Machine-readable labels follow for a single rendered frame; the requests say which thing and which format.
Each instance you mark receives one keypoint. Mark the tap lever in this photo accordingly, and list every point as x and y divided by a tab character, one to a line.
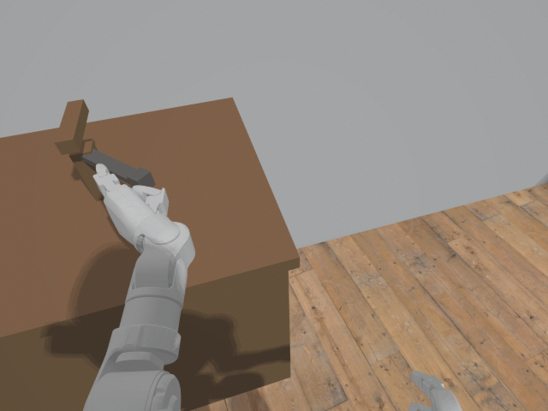
122	171

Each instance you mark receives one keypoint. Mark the left robot upper arm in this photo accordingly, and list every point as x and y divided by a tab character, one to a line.
136	391

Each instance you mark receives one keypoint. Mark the left robot hand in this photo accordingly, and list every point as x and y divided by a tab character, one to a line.
128	207

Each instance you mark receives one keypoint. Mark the counter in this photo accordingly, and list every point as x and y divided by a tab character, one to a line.
65	270

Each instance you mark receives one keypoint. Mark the robot left forearm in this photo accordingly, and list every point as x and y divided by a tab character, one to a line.
148	338

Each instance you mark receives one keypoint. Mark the right robot hand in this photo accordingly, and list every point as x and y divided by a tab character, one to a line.
441	399

